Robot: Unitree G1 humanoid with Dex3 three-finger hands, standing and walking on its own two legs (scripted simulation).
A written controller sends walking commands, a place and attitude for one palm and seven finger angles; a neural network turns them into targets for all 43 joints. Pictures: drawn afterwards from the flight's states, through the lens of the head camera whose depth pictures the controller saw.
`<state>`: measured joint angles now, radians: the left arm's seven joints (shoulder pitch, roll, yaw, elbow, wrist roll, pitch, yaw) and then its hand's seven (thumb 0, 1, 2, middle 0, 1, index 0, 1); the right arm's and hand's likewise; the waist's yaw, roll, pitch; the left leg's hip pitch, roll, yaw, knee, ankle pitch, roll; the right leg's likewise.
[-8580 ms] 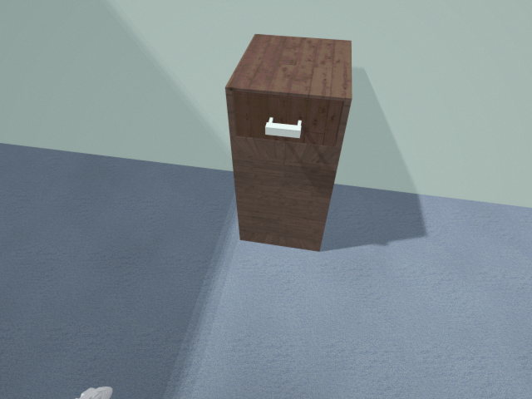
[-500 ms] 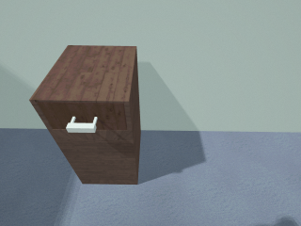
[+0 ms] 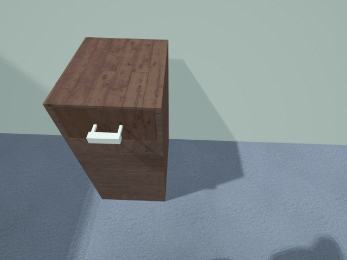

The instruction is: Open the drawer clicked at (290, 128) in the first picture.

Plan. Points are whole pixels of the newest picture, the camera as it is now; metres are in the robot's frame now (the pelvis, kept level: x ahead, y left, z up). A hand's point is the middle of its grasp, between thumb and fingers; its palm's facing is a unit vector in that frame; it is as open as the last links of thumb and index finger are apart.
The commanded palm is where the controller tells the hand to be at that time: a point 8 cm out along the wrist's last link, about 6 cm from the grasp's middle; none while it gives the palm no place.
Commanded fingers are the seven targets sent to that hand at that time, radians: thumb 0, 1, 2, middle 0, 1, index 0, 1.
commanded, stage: come to a stop and stand still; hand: left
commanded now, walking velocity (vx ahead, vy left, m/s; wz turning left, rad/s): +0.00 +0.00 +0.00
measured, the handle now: (106, 132) +0.50 +0.27 -0.08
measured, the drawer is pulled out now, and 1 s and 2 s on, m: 0.00 0.00 0.00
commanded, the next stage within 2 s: look again from close up in 1.68 s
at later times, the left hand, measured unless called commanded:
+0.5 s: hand out of the picture +0.00 +0.17 -0.17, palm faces -0.01 -0.98 -0.18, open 7.4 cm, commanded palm none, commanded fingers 0.00 0.90 0.90 -0.20 -0.30 -0.20 -0.30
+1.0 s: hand out of the picture -0.03 +0.10 -0.17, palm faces +0.03 -0.99 -0.15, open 7.4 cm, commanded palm none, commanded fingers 0.00 0.90 0.90 -0.20 -0.30 -0.20 -0.30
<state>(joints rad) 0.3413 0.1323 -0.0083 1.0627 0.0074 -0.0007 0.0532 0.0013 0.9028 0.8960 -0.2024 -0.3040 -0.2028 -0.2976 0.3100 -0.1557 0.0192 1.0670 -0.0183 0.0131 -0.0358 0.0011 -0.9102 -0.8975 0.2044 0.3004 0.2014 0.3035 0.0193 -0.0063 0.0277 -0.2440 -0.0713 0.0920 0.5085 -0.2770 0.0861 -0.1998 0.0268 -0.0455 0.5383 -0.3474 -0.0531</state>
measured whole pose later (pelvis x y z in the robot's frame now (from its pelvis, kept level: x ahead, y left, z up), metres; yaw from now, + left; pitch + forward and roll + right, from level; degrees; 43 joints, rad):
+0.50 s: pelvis -0.02 +0.00 +0.00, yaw -1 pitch +0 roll +1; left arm 0.27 0.16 -0.01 1.08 0.02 0.02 0.03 0.00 0.91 0.90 -0.20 -0.30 -0.20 -0.30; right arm 0.25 -0.16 0.01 1.08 -0.01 -0.01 -0.03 0.00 -0.92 -0.90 0.21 0.30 0.20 0.30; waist 0.01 -0.03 0.03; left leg -0.22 -0.08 0.11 0.44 -0.22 0.09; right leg -0.21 -0.06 0.02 0.51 -0.30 0.02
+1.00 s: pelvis +0.00 -0.05 +0.01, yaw +0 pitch +0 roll +1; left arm 0.34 0.12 -0.03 1.12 0.01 -0.02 0.03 0.00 0.90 0.90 -0.20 -0.30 -0.20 -0.30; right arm 0.30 -0.13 0.03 1.14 -0.01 -0.01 -0.04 0.00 -0.91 -0.90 0.20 0.30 0.20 0.30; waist 0.01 -0.01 0.00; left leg -0.19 0.00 0.06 0.42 -0.23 0.01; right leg -0.14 0.02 -0.04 0.44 -0.30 -0.05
